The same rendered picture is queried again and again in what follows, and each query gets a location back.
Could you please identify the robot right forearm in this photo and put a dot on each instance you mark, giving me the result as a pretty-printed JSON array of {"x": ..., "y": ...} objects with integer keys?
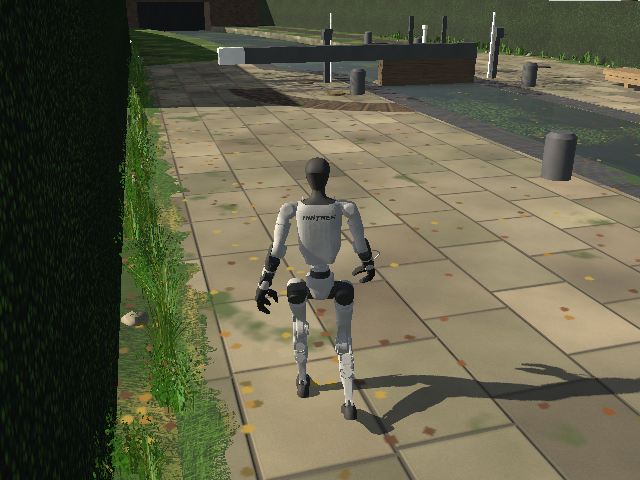
[{"x": 366, "y": 258}]

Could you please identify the left robot thigh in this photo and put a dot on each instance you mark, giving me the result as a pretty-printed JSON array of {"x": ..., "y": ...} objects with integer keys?
[{"x": 297, "y": 298}]

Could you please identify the robot right foot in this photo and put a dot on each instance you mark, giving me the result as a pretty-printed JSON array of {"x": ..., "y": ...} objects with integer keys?
[{"x": 350, "y": 412}]

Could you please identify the right robot hand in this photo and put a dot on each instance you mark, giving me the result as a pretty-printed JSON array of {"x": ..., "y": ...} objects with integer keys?
[{"x": 369, "y": 277}]

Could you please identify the robot left upper arm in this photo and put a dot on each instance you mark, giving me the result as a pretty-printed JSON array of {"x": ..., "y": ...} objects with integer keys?
[{"x": 287, "y": 211}]

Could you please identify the robot left forearm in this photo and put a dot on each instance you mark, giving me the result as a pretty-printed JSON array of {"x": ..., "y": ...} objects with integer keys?
[{"x": 269, "y": 270}]

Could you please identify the left robot hand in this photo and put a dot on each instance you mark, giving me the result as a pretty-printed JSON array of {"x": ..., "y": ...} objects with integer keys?
[{"x": 261, "y": 300}]

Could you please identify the robot right upper arm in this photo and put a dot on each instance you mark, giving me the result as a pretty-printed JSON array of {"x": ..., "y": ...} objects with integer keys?
[{"x": 350, "y": 210}]

